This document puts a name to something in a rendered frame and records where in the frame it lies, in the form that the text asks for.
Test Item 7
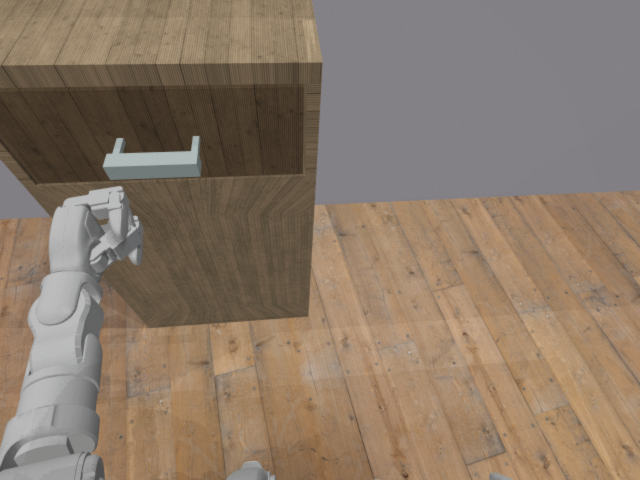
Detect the handle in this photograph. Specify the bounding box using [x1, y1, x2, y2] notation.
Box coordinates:
[103, 136, 202, 180]

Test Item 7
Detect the robot left shin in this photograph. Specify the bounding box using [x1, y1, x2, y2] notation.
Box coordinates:
[242, 461, 263, 469]

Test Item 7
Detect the cabinet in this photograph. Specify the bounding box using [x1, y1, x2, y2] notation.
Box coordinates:
[0, 0, 323, 328]

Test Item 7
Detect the left robot hand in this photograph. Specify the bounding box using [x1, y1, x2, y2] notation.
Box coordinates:
[49, 186, 144, 283]

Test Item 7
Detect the robot left upper arm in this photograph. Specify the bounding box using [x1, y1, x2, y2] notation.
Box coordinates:
[0, 452, 105, 480]

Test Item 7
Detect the drawer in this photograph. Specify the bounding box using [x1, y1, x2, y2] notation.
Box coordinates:
[0, 84, 304, 184]

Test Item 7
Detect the left robot forearm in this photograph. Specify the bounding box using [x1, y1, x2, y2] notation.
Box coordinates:
[0, 271, 104, 472]

